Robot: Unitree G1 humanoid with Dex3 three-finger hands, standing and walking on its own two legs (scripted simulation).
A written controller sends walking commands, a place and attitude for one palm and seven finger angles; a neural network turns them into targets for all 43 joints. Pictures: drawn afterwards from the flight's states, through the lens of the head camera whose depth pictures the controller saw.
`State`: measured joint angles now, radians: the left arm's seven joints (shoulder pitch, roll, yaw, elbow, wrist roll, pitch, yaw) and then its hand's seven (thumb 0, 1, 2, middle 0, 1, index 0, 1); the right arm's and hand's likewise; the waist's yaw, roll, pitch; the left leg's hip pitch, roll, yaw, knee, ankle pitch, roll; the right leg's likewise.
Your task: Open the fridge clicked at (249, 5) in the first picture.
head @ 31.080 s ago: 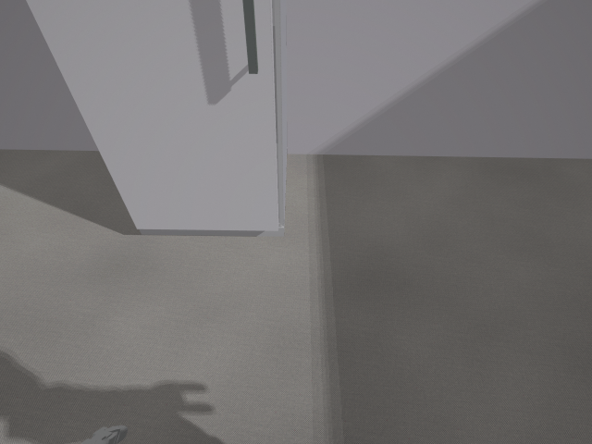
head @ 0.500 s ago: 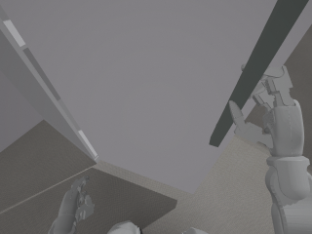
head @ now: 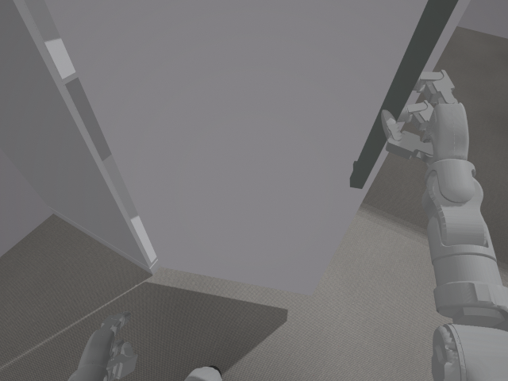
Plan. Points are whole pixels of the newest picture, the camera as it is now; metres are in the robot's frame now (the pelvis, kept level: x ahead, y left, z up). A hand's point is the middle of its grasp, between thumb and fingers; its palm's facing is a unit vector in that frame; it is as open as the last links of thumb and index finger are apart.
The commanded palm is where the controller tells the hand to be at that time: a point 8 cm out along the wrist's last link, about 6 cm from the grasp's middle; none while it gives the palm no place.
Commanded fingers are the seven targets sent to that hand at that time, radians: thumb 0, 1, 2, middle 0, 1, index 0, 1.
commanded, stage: stop walking and hold the door back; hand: right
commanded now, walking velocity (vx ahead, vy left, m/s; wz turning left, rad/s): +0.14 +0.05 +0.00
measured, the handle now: (398, 83) +0.50 -0.13 +0.23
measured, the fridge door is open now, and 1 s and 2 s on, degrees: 71 71 71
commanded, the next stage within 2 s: loosen the grip on the handle in 0.78 s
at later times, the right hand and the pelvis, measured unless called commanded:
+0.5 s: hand (397, 131) +0.44 -0.14 +0.19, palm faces -0.01 +0.98 -0.22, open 7.8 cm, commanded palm +0.42 -0.20 +0.17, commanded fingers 0.00 -0.90 -0.90 0.45 1.40 0.45 1.40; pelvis +0.00 -0.04 -0.01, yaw +6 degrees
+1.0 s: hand (404, 134) +0.43 -0.14 +0.19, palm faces -0.08 +0.98 -0.18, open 7.8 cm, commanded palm +0.40 -0.19 +0.18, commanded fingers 0.00 -0.05 -0.49 0.45 1.40 0.45 1.40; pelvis -0.02 -0.04 -0.01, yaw +6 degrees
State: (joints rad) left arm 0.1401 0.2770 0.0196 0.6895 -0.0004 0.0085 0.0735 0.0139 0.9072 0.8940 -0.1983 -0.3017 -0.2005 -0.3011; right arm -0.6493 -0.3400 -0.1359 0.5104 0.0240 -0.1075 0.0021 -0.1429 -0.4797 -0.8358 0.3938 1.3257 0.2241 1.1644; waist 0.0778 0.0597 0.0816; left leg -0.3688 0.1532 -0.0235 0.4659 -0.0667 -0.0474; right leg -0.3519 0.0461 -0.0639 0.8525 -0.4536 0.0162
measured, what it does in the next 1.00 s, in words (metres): steps on the spot: right foot, then left foot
